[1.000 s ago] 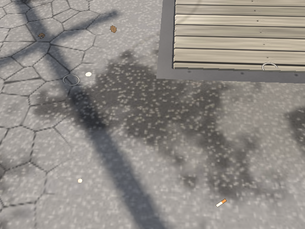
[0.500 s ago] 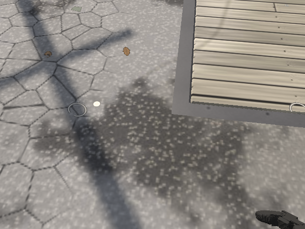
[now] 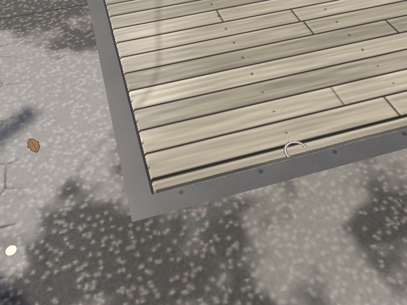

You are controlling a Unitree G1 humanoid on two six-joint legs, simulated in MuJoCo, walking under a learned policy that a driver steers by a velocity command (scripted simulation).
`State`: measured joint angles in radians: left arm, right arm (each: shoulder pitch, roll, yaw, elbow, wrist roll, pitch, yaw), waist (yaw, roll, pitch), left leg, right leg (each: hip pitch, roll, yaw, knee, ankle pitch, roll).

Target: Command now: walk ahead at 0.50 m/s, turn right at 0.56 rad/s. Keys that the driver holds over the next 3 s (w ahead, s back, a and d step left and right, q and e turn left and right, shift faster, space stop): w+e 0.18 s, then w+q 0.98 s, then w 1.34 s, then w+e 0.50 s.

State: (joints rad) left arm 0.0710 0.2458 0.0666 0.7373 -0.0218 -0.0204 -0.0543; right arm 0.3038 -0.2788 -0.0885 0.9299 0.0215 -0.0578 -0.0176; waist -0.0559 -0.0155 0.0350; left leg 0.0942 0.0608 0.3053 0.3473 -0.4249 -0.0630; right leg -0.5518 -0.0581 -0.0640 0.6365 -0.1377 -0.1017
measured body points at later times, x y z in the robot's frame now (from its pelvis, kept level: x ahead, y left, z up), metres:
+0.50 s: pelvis +0.28 -0.02 +0.01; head +0.31 -0.03 +0.46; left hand +0.35 +0.26 -0.11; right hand +0.46 -0.28 -0.09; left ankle +0.48 +0.09 -0.69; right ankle +0.13 -0.10 -0.72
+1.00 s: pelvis +0.59 -0.02 +0.01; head +0.62 -0.01 +0.46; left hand +0.78 +0.25 -0.05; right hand +0.68 -0.30 -0.10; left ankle +0.48 +0.07 -0.72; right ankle +0.76 -0.13 -0.70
